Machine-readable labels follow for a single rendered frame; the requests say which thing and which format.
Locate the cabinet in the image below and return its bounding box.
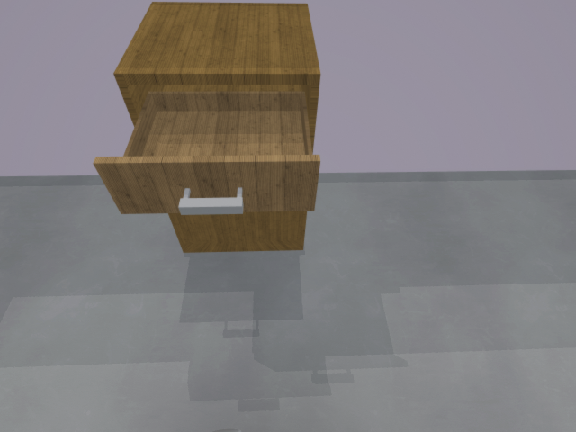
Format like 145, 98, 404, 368
113, 2, 320, 253

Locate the drawer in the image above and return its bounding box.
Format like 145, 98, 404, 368
93, 91, 320, 214

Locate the handle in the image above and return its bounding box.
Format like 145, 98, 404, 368
178, 187, 244, 215

